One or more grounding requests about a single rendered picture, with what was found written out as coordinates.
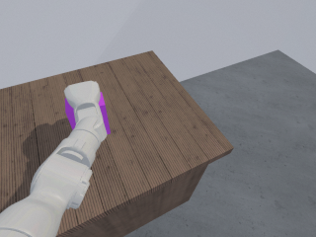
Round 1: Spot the left robot hand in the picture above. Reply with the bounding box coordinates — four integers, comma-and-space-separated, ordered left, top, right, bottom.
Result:
64, 81, 101, 109

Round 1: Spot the sponge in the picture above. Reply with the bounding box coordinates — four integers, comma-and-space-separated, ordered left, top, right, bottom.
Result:
65, 92, 111, 134

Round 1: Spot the robot left forearm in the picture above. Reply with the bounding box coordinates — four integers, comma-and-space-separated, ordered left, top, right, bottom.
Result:
30, 100, 108, 193

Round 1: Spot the robot left upper arm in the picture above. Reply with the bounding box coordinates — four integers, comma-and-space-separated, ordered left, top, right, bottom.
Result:
0, 154, 93, 237

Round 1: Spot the table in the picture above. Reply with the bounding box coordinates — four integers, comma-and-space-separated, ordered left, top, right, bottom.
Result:
0, 50, 234, 237

